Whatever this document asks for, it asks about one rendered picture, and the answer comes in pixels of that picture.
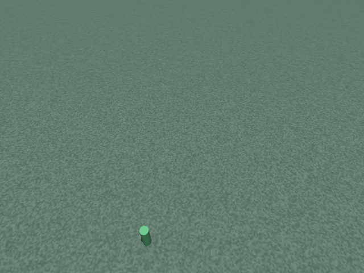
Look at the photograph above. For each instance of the can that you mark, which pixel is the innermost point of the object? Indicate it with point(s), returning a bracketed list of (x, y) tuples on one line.
[(145, 234)]

